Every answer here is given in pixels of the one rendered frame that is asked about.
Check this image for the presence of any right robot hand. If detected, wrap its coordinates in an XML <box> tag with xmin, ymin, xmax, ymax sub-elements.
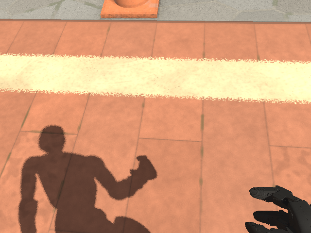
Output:
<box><xmin>245</xmin><ymin>185</ymin><xmax>311</xmax><ymax>233</ymax></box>

